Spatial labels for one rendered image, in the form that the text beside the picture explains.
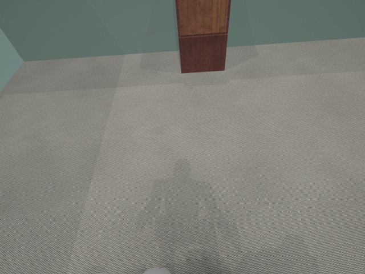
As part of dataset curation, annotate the cupboard door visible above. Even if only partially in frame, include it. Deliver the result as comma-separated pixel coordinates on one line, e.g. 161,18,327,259
179,0,229,35

